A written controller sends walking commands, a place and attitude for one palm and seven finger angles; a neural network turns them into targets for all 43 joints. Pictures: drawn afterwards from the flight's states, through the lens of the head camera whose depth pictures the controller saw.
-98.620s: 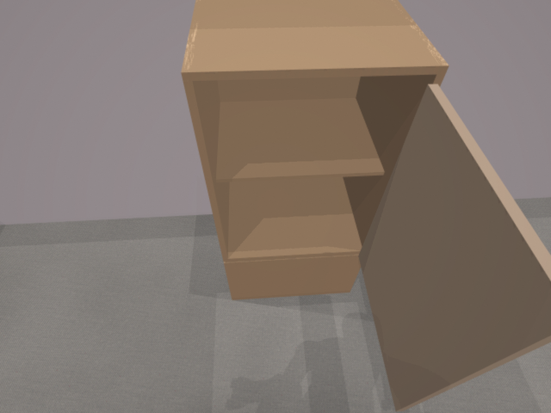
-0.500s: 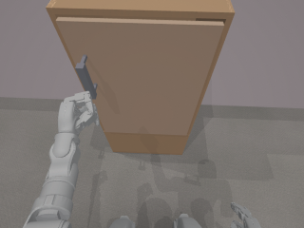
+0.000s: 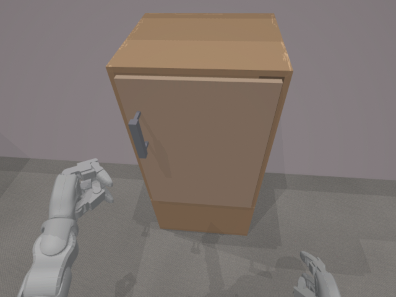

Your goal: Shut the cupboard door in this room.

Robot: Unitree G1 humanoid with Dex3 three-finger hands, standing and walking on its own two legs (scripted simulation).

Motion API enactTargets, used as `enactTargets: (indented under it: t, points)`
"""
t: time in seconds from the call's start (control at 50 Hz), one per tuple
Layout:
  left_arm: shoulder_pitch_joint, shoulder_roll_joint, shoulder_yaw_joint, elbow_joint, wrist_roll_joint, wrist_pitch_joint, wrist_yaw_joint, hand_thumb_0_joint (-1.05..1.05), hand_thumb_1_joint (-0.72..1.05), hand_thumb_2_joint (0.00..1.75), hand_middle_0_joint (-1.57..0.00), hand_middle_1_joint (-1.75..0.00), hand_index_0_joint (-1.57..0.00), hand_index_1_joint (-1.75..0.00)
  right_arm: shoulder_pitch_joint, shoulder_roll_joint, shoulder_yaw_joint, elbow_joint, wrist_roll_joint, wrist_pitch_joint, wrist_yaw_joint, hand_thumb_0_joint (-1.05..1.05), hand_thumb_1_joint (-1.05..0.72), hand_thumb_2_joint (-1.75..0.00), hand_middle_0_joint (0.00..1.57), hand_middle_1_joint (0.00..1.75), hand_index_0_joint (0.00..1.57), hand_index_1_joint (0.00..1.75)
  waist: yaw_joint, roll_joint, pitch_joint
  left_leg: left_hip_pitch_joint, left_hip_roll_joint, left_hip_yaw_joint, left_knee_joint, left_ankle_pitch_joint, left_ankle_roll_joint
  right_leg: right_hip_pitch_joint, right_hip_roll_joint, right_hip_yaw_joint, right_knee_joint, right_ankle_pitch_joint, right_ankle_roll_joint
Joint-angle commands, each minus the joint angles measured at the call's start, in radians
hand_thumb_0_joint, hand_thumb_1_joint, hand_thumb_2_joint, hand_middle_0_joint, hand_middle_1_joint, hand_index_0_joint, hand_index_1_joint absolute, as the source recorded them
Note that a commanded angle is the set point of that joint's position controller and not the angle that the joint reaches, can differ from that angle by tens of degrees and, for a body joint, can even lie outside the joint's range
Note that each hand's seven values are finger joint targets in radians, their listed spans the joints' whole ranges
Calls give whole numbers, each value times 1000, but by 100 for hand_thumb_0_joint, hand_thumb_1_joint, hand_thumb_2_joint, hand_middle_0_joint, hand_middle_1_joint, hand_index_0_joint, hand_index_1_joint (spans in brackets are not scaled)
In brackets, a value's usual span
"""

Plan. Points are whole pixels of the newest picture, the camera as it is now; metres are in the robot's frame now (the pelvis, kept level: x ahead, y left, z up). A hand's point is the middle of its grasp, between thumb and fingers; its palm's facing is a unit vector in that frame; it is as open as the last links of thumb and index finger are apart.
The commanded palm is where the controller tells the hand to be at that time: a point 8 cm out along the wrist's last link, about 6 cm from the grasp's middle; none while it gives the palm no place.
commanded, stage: draw the hand back to the body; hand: left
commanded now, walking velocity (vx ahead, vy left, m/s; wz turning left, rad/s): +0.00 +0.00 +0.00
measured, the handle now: (140, 135) +0.55 +0.21 -0.01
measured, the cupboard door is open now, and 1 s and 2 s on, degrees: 0 0 0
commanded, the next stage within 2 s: step back with the hand held close in 0.90 s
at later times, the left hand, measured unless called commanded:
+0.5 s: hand (23, 206) +0.21 +0.27 +0.17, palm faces +0.46 -0.79 -0.40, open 5.9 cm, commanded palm +0.16 +0.31 +0.19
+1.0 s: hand (19, 205) +0.21 +0.27 +0.18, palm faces +0.47 -0.79 -0.40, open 7.4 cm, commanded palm +0.16 +0.30 +0.19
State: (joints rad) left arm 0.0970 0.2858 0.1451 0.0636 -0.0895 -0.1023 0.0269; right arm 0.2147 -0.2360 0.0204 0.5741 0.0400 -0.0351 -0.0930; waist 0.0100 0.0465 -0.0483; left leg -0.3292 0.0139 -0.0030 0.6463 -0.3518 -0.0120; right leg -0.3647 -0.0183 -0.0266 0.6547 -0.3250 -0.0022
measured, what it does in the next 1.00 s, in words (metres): stands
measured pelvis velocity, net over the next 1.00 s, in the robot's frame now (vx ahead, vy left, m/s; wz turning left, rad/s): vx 0.02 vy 0.00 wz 0.00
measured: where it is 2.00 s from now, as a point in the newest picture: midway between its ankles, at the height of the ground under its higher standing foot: outside the picture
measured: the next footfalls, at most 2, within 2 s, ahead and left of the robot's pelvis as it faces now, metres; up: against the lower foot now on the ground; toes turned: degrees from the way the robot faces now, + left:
none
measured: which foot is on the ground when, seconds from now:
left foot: down 0.00-1.00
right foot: down 0.00-1.00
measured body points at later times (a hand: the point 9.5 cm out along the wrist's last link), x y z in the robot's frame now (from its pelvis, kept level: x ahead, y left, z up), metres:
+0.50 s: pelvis +0.02 +0.01 +0.02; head -0.01 -0.02 +0.47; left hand +0.18 +0.31 +0.19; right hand +0.21 -0.20 -0.07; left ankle -0.01 +0.13 -0.72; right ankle +0.01 -0.12 -0.72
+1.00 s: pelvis +0.02 +0.00 +0.02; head -0.01 -0.02 +0.47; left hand +0.18 +0.31 +0.20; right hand +0.20 -0.21 -0.07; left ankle -0.01 +0.13 -0.72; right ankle +0.01 -0.12 -0.72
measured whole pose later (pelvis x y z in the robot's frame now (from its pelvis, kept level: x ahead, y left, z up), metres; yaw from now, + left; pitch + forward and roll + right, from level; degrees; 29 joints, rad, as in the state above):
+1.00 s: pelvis +0.02 +0.00 +0.02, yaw +0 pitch -4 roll +0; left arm 0.44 0.33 0.35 -0.36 -0.06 -0.07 0.10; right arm 0.20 -0.22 0.02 0.64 0.00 -0.13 -0.08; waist 0.07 0.07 0.00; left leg -0.06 0.02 0.00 0.41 -0.27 -0.01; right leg -0.10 -0.01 -0.02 0.42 -0.24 0.01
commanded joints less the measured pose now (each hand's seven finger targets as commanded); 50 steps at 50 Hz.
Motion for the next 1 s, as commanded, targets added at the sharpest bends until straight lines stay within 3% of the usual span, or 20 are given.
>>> enactTargets:
  t: [0.0, 0.08, 0.12, 0.16, 0.2, 0.28, 0.34, 0.4, 0.44, 0.5, 0.56, 0.72, 0.76, 0.86, 0.92, 0.98]
  points:
    - [-151, 172, 87, -304, 20, -23, 63, 0, 90, 90, -89, -105, -89, -105, -125, -89, -14, -147, -7, -60, -21, 0, -90, -90, 20, 30, 20, 30, 11, -11, -103, 89, -19, 20, -181, 178, 41, 173, 2, -3, -185, 174, -10]
    - [-91, 170, 104, -353, 26, -11, 74, 0, 90, 90, -78, -93, -78, -93, -137, -88, -9, -134, -13, -77, -19, 0, -90, -90, 20, 30, 20, 30, 19, 0, -49, 136, -13, 16, -239, 194, 37, 207, 6, -12, -230, 175, -10]
    - [-71, 182, 127, -388, 27, -11, 77, 0, 90, 90, -72, -87, -72, -87, -142, -87, -9, -130, -16, -84, -16, 0, -90, -90, 20, 30, 20, 30, 24, -9, -48, 160, -11, 15, -255, 211, 36, 225, 9, -13, -244, 186, -10]
    - [-39, 195, 147, -435, 31, -12, 79, 0, 90, 90, -67, -81, -67, -81, -146, -90, -11, -123, -21, -96, -13, 0, -90, -90, 20, 30, 20, 30, 31, 30, -47, 176, -11, 13, -270, 223, 32, 240, 10, -15, -259, 191, -11]
    - [2, 195, 164, -459, 31, -12, 83, 0, 90, 90, -61, -75, -61, -75, -147, -83, -10, -123, -24, -103, -8, 0, -90, -90, 20, 30, 20, 30, 35, 2, -50, 186, -10, 17, -277, 254, 33, 265, 7, -18, -258, 224, -10]
    - [75, 206, 203, -530, 30, -10, 81, 0, 90, 90, -50, -63, -50, -63, -149, -82, -13, -117, -29, -113, 0, 0, -90, -90, 20, 30, 20, 30, 41, 30, -41, 199, -5, 17, -287, 293, 29, 287, 6, -17, -265, 256, -9]
    - [134, 228, 248, -567, 28, -10, 84, 0, 90, 90, -42, -54, -42, -54, -149, -81, -17, -114, -33, -118, 4, 0, -90, -90, 20, 30, 20, 30, 49, 6, -46, 202, -5, 20, -284, 317, 30, 299, 8, -20, -267, 282, -6]
    - [182, 236, 276, -627, 29, -17, 85, 0, 90, 90, -34, -45, -34, -45, -151, -78, -19, -113, -33, -129, 8, 0, -90, -90, 20, 30, 20, 30, 54, 46, -45, 210, -5, 22, -280, 344, 27, 305, 5, -20, -263, 302, -7]
    - [226, 250, 308, -638, 27, -19, 89, 0, 90, 90, -28, -39, -28, -39, -148, -76, -22, -109, -34, -134, 9, 0, -90, -90, 20, 30, 20, 30, 58, 12, -34, 203, -3, 24, -276, 360, 29, 305, 7, -24, -262, 319, -5]
    - [257, 267, 346, -662, 23, -22, 90, 0, 90, 90, -20, -30, -20, -30, -152, -77, -26, -110, -32, -139, 7, 0, -90, -90, 20, 30, 20, 30, 62, 13, -18, 199, -1, 24, -281, 338, 28, 298, 7, -21, -268, 296, -4]
    - [251, 213, 293, -588, 25, -12, 84, 0, 90, 90, -20, -30, -20, -30, -146, -85, -30, -97, -30, -139, 5, 0, -90, -90, 20, 30, 20, 30, 46, -22, 59, 187, 0, 28, -286, 288, 33, 245, 8, -22, -295, 243, 0]
    - [217, 246, 314, -649, 33, -24, 95, 0, 90, 90, -20, -30, -20, -30, -153, -82, -31, -98, -35, -143, -2, 0, -90, -90, 20, 30, 20, 30, 60, 27, -33, 219, -8, 27, -285, 307, 36, 295, 3, -16, -276, 257, -3]
    - [232, 268, 337, -647, 32, -24, 97, 0, 90, 90, -20, -30, -20, -30, -154, -84, -31, -95, -37, -150, -4, 0, -90, -90, 20, 30, 20, 30, 65, 33, -25, 214, -8, 26, -285, 317, 34, 300, 4, -15, -282, 273, -4]
    - [258, 258, 343, -622, 28, -21, 93, 0, 90, 90, -20, -30, -20, -30, -151, -79, -32, -94, -36, -149, -2, 0, -90, -90, 20, 30, 20, 30, 65, 11, 7, 202, -5, 29, -286, 340, 32, 297, 7, -17, -286, 300, -4]
    - [251, 240, 325, -638, 28, -22, 89, 0, 90, 90, -20, -30, -20, -30, -145, -78, -34, -96, -35, -143, 3, 0, -90, -90, 20, 30, 20, 30, 59, 44, -5, 214, -3, 34, -286, 352, 30, 297, 5, -15, -280, 308, -3]
    - [258, 234, 319, -633, 27, -22, 88, 0, 90, 90, -20, -30, -20, -30, -147, -78, -34, -98, -34, -142, 6, 0, -90, -90, 20, 30, 20, 30, 59, 36, 6, 211, -2, 32, -294, 334, 29, 293, 5, -16, -287, 286, -3]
